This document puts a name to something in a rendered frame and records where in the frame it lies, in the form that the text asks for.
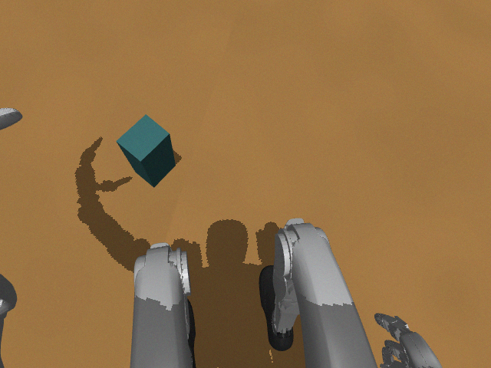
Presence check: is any carton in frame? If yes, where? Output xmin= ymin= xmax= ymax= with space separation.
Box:
xmin=116 ymin=115 xmax=176 ymax=187

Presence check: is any left robot arm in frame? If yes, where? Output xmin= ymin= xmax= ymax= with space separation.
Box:
xmin=0 ymin=274 xmax=17 ymax=368

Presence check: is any left robot hand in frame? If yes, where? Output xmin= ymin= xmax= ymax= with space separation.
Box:
xmin=0 ymin=108 xmax=22 ymax=130

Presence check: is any right robot hand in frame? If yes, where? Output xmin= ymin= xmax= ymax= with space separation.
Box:
xmin=374 ymin=313 xmax=443 ymax=368

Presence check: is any right robot foot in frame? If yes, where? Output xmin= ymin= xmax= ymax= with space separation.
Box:
xmin=259 ymin=265 xmax=294 ymax=351

